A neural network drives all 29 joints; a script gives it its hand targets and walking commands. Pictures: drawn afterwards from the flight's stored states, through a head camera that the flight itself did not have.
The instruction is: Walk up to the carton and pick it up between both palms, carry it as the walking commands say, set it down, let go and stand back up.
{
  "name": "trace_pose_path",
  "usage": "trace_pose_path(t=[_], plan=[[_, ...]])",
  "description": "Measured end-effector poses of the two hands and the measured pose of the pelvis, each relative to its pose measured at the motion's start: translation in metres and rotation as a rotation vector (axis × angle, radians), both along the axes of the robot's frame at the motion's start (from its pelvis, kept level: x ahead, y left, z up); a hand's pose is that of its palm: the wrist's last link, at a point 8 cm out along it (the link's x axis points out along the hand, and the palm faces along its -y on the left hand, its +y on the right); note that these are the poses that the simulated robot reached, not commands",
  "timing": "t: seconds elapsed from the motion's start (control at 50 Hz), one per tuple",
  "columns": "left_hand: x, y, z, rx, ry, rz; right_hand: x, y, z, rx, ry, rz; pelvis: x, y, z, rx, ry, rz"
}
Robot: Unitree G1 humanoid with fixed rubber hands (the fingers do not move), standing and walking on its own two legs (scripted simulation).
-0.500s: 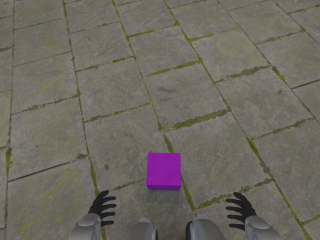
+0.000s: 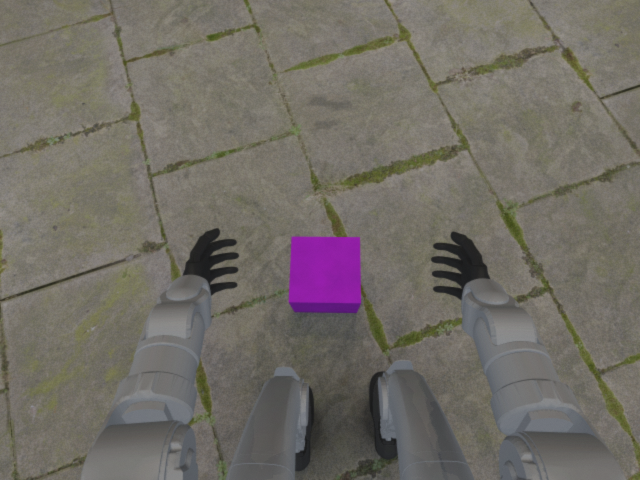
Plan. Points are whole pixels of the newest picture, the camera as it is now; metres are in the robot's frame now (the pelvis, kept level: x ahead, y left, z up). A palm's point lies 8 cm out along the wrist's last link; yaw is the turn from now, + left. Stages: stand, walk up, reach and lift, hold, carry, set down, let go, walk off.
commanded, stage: reach and lift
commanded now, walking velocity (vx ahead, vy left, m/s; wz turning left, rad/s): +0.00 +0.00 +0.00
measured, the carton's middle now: (325, 276) +0.48 +0.02 -0.60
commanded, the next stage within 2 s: none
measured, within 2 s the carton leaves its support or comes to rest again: neither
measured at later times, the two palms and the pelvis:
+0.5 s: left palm (213, 203) +0.49 +0.19 -0.13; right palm (443, 208) +0.47 -0.16 -0.13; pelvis +0.01 +0.00 -0.02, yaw +1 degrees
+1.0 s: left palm (232, 231) +0.49 +0.19 -0.25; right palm (426, 233) +0.47 -0.16 -0.25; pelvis +0.00 +0.00 -0.11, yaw +0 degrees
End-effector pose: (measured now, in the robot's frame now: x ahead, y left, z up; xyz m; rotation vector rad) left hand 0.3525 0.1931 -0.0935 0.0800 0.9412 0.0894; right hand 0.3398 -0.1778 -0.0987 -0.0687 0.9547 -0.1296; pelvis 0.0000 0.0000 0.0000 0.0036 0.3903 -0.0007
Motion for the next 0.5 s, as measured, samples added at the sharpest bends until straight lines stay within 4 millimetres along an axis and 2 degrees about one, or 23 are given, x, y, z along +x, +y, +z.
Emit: trace_pose_path(t=[0.16, 0.4, 0.5], plan=[[0.043, -0.001, -0.013, -0.003, -0.094, 0.016, 0.047, 0.013, -0.013, 0.017, -0.104, -0.023, -0.001, -0.001, -0.010, 0.002, 0.111, 0.002], [0.112, 0.000, -0.028, 0.000, -0.250, 0.015, 0.112, 0.012, -0.030, 0.014, -0.259, -0.037, 0.008, -0.002, -0.022, -0.004, 0.271, 0.010], [0.133, -0.001, -0.033, 0.000, -0.288, 0.003, 0.131, 0.014, -0.036, 0.016, -0.295, -0.032, 0.013, -0.002, -0.023, -0.008, 0.326, 0.015]])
